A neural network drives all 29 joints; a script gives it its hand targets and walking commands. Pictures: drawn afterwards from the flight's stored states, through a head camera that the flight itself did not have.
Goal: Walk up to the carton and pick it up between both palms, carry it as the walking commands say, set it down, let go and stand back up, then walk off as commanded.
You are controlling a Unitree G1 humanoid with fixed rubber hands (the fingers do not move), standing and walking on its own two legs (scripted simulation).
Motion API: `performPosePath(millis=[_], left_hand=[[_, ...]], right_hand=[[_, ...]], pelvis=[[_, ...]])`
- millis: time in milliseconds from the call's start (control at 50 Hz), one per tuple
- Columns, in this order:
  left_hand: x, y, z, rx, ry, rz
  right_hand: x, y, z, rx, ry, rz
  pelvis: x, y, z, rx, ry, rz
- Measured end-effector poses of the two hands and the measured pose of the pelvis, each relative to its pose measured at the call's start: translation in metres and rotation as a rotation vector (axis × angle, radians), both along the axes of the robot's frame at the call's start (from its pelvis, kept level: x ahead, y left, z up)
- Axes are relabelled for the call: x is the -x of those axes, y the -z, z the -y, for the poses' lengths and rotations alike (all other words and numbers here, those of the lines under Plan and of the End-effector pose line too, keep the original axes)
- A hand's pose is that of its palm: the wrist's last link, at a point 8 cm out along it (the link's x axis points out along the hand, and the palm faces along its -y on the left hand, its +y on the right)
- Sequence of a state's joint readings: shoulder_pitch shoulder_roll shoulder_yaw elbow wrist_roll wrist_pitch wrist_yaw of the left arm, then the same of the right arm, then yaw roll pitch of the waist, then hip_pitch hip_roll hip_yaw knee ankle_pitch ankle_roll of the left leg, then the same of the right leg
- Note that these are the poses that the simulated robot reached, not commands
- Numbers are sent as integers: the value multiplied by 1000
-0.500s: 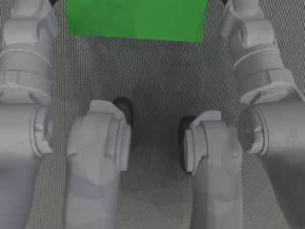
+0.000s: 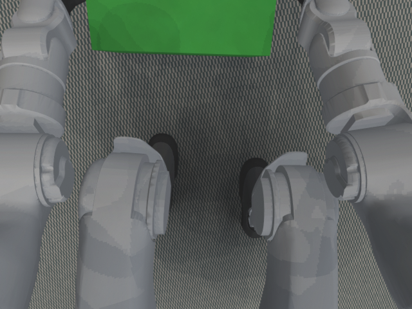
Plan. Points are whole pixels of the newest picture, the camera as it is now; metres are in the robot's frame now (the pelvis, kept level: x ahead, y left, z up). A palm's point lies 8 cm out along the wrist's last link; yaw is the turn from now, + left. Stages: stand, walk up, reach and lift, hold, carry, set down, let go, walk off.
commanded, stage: set down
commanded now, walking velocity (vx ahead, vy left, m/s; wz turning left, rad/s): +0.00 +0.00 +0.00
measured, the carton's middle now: out of the picture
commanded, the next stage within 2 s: none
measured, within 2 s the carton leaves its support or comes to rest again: neither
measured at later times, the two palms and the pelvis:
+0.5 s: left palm out of the picture +0.49 +0.27 -0.21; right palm out of the picture +0.55 -0.08 -0.20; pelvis +0.01 +0.00 -0.01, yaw +0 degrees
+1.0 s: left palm out of the picture +0.49 +0.27 -0.21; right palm out of the picture +0.55 -0.09 -0.20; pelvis +0.00 +0.00 -0.02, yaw +0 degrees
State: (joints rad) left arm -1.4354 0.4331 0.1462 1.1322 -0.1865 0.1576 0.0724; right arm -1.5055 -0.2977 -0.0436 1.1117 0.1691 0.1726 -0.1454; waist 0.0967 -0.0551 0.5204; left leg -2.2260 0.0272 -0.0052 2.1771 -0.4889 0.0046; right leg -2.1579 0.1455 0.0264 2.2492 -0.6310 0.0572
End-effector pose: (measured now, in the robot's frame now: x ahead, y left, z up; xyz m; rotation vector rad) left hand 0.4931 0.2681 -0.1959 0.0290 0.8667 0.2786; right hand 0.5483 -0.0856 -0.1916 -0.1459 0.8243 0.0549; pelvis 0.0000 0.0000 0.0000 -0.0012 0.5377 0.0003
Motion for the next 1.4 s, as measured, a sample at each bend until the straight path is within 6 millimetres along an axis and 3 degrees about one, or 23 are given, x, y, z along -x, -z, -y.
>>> performPosePath(millis=[920,1240,1400], left_hand=[[-1,12,-3,41,13,-8],[-7,10,-5,50,-41,48],[-5,12,-15,29,-80,52]], right_hand=[[-4,11,0,-43,-35,6],[-5,18,1,-36,-30,31],[-7,22,2,-22,-28,30]], pelvis=[[-1,15,-2,-2,3,5],[-2,11,-4,3,-3,-14],[-6,11,-5,5,-6,-40]])
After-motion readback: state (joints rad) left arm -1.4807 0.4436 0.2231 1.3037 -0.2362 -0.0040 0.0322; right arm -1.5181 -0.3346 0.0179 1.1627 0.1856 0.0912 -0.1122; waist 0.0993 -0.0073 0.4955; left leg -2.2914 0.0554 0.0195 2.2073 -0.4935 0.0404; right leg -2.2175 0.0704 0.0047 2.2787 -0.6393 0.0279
